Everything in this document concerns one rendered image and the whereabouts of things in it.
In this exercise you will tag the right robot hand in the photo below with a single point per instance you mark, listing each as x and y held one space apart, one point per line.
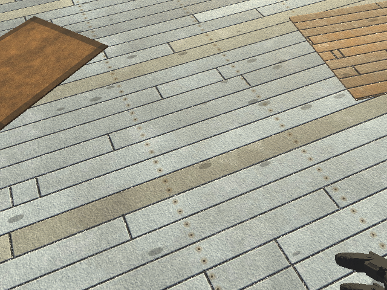
374 265

